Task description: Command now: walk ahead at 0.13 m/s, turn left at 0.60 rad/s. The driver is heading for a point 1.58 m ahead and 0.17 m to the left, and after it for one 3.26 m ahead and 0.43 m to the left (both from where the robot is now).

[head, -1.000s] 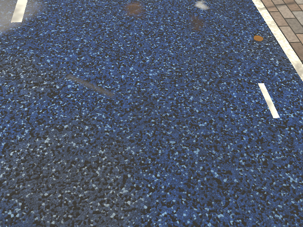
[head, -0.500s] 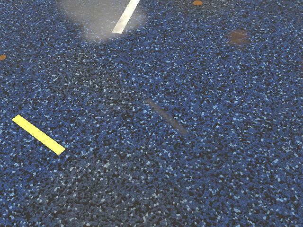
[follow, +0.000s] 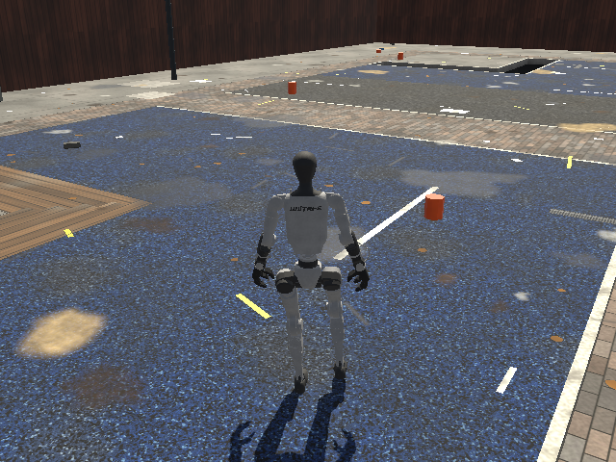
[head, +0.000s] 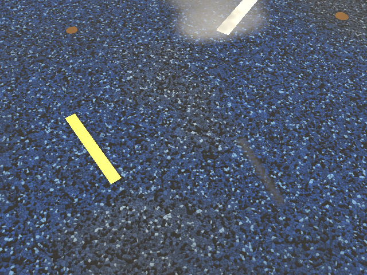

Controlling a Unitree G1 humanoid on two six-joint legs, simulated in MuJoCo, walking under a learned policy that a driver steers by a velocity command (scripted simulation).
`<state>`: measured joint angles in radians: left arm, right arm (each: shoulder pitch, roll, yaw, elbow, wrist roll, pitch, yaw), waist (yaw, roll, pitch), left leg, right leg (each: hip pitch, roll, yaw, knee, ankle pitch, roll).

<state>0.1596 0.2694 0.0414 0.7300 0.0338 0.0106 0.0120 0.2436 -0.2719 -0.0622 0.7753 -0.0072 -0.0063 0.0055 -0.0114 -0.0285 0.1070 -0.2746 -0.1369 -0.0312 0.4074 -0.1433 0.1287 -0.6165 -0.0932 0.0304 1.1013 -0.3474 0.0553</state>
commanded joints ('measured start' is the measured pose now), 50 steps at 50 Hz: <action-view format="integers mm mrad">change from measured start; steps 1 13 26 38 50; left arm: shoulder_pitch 106 -56 20 88 120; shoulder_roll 82 104 136 162 90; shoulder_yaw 24 13 12 20 -10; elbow -31 -109 -100 -7 108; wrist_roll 0 -32 -13 -21 -18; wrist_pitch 18 10 -3 12 -3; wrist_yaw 6 25 29 -6 -8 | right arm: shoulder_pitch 26 99 45 3 -65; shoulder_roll -157 -186 -143 -82 -94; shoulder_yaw -41 -58 -45 19 47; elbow -63 -69 -75 -29 64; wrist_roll -1 -15 2 -8 -2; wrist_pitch -10 30 71 56 6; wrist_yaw -6 -16 16 -7 -31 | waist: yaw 30 -30 -8 -7 33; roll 76 132 -123 -108 63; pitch -195 -148 -143 -138 -50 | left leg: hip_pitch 97 218 -199 222 76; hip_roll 266 271 6 95 223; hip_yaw -224 -446 -79 5 -166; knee -69 39 763 -125 -127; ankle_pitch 640 592 -303 -16 -40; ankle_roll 124 104 -183 -109 -58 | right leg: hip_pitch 52 109 511 383 459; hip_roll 19 112 -121 -104 15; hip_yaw -10 44 107 92 12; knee -35 -336 -747 -663 -758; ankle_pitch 61 -40 742 505 226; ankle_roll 6 -35 -252 -187 -57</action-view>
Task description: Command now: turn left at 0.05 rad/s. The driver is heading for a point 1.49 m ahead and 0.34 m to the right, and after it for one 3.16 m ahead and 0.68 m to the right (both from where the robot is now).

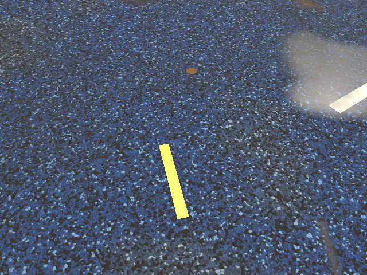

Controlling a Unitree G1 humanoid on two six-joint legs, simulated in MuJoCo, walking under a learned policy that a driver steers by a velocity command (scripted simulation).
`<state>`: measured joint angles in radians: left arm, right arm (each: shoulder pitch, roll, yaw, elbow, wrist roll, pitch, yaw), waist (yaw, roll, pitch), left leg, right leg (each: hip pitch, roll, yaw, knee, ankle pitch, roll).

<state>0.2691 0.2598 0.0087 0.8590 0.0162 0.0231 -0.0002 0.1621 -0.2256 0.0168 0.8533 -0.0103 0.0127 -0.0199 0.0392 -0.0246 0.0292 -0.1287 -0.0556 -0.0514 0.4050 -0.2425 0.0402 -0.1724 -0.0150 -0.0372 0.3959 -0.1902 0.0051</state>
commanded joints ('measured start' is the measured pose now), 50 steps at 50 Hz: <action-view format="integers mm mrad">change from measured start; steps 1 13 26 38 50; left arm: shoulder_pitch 12 -11 263 199 33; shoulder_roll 95 75 68 108 7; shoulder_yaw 21 30 29 30 36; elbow -9 9 156 195 89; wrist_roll -1 11 -5 -1 23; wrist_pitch -17 -56 -116 -111 -56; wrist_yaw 6 -16 -2 15 -31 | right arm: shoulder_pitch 19 88 -46 67 179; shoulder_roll -141 -197 -88 -125 -93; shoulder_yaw -33 -82 -53 -66 -68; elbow -3 80 46 44 150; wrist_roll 2 -5 -31 -12 1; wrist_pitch -15 -30 -54 -73 -126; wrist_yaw -6 9 61 27 20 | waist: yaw -18 -27 -10 -149 1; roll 52 146 -58 -75 62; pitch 20 98 66 -64 47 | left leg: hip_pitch -62 -73 -607 -64 -66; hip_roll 140 279 115 -21 242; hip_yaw -142 -333 94 175 -93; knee -119 -254 607 116 -306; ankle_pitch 84 -376 64 127 187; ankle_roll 32 197 4 109 190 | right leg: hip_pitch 18 -177 260 243 -387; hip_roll -66 -9 -184 -179 -100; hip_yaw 81 -4 180 35 46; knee -57 190 -255 128 674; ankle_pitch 78 -205 278 942 -6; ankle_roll -7 -95 -172 -132 -54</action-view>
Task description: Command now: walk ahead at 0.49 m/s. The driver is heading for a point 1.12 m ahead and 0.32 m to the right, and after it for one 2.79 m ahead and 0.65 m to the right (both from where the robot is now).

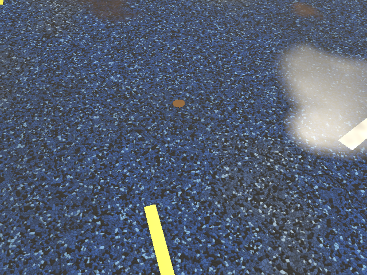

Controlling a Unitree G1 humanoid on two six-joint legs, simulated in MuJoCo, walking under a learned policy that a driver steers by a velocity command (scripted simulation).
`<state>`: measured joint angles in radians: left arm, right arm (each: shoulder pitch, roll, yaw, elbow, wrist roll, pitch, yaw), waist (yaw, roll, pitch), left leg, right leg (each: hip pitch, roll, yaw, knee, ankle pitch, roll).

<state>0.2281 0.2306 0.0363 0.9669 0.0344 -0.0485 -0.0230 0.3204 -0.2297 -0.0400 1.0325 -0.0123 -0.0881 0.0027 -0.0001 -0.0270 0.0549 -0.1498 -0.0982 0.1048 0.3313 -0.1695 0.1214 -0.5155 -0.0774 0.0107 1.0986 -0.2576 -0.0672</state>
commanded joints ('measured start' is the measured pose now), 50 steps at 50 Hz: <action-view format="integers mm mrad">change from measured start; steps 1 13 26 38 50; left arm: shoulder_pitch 22 -302 90 289 159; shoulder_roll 41 41 51 90 36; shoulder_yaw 9 -4 23 20 44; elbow -38 -167 22 81 -11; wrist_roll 4 -12 -21 -16 -6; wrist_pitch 18 -6 -57 -48 6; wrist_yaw -9 -4 20 33 10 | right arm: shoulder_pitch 41 214 62 -374 -87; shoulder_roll -91 -95 -13 -29 -45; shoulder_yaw -10 0 -12 1 -23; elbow -24 41 -47 -212 -146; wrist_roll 4 -15 -30 -10 -13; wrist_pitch -24 -7 37 34 -9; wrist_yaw -3 -26 16 21 -16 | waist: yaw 30 -47 -39 60 9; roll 63 89 -15 -39 113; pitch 35 50 -11 49 -40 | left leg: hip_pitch -29 298 -363 -464 30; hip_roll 277 307 181 156 385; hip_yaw -235 -151 -127 -50 -270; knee -243 -114 798 286 -145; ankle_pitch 124 598 -87 137 13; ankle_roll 105 70 -59 -96 18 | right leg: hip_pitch -85 -106 340 544 -43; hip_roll -44 44 -134 -119 -10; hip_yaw -13 -100 149 96 37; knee -69 -520 -942 -911 72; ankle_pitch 100 172 282 494 -44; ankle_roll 27 -10 -155 -141 -21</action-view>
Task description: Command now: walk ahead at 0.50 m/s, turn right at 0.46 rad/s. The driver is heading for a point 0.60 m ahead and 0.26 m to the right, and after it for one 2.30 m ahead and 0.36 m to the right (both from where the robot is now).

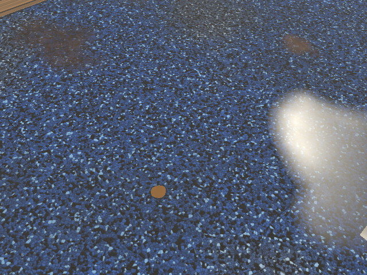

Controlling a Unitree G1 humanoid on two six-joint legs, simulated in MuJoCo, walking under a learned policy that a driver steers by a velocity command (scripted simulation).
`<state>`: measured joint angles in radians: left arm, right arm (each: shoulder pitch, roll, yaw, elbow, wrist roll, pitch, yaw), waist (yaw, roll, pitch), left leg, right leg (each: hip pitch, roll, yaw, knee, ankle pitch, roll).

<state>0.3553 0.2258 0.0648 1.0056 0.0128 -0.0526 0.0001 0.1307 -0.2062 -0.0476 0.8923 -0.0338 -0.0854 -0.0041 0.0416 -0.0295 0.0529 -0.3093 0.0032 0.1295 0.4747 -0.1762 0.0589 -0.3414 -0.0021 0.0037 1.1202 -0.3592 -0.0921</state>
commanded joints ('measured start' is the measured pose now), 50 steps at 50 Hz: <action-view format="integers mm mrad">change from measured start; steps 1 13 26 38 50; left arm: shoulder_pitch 31 -360 -94 59 203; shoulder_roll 27 13 170 187 139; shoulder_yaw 16 -11 52 41 16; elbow -54 -226 -168 -159 -125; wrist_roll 18 22 -2 -13 10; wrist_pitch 23 45 32 12 44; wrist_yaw -20 -67 2 8 32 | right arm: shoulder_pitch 124 281 135 -73 118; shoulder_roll -65 -122 -130 -110 -143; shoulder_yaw -14 -27 -29 -8 7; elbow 5 58 -85 -190 -141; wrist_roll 12 14 20 5 41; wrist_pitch -21 -36 -17 61 29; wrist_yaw -11 -18 6 9 -2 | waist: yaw -24 -70 -20 3 -2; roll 120 99 58 -38 112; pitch -41 49 -51 -58 -264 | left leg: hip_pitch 175 277 -379 -330 299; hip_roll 278 265 122 46 379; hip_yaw -255 61 -149 -117 -642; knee -296 -327 782 363 -71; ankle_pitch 70 327 -139 79 841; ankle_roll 77 73 -56 -110 274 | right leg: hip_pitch -206 -288 330 281 -8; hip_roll -85 -80 -233 -82 139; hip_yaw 37 -100 374 220 194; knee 47 -394 -874 -771 107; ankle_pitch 73 346 365 964 -209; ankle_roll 10 17 -228 -100 65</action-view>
